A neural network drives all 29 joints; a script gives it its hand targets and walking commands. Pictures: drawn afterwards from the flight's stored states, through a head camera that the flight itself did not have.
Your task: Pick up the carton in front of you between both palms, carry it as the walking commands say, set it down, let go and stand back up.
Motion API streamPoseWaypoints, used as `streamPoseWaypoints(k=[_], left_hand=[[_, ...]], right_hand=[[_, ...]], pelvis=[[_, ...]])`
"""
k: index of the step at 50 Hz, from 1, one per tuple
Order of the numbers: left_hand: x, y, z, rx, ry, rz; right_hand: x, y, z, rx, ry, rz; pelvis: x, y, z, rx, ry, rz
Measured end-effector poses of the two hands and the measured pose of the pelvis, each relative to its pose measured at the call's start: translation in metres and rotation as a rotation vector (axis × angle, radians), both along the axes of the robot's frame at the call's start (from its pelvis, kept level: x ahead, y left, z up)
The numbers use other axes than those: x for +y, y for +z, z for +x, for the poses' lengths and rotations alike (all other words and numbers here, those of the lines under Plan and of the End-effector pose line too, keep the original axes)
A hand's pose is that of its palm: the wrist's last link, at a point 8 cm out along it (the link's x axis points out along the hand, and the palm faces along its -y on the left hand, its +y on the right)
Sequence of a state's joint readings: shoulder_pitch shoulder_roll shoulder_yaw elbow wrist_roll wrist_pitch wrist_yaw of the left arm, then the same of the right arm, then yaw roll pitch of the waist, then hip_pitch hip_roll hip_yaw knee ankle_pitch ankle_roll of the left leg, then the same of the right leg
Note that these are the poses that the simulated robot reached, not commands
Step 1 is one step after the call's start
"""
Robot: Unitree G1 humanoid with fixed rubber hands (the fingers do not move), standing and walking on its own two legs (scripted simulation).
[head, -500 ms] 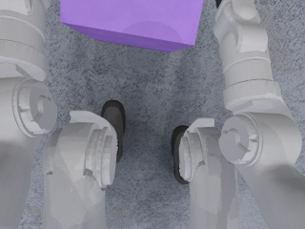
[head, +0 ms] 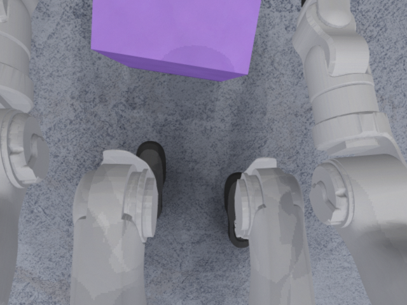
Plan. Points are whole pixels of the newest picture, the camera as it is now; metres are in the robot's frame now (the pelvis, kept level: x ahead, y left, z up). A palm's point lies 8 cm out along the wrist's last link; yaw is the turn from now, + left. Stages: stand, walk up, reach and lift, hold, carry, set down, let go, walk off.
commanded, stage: set down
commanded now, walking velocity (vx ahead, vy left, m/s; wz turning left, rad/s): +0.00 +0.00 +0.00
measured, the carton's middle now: (181, 10) +0.55 +0.09 -0.27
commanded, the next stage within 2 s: let go in 0.84 s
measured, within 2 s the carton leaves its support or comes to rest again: neither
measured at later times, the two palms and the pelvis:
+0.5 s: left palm out of the picture +0.56 +0.30 +0.02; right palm out of the picture +0.57 -0.09 +0.02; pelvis +0.02 +0.01 +0.13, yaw +1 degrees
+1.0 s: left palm out of the picture +0.54 +0.31 +0.15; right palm out of the picture +0.55 -0.09 +0.16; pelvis +0.04 +0.02 +0.26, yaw +4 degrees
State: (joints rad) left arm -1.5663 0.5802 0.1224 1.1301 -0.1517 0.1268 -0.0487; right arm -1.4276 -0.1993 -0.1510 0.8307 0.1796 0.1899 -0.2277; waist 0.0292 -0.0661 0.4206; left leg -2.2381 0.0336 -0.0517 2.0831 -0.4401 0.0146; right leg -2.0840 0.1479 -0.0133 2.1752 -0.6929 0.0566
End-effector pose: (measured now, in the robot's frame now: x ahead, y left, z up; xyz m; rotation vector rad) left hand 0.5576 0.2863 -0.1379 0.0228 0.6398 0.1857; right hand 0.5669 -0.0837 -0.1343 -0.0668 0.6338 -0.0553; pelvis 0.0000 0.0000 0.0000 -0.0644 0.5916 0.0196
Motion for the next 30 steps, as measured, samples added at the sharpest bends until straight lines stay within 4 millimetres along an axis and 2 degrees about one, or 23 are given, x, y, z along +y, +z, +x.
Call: streamPoseWaypoints(k=[8, 21, 30], left_hand=[[0.005, 0.065, -0.005, 0.025, -0.006, 0.006], [0.013, 0.129, -0.001, 0.011, -0.017, 0.014], [0.019, 0.187, -0.001, 0.011, -0.027, 0.014]], right_hand=[[0.001, 0.066, 0.0, 0.023, -0.029, -0.012], [-0.005, 0.133, 0.002, 0.0, -0.045, -0.021], [-0.006, 0.19, 0.001, -0.003, -0.05, -0.022]], pelvis=[[0.001, 0.046, 0.003, 0.088, 0.015, -0.02], [0.01, 0.106, 0.013, 0.181, 0.028, -0.029], [0.015, 0.157, 0.022, 0.209, 0.047, -0.033]])
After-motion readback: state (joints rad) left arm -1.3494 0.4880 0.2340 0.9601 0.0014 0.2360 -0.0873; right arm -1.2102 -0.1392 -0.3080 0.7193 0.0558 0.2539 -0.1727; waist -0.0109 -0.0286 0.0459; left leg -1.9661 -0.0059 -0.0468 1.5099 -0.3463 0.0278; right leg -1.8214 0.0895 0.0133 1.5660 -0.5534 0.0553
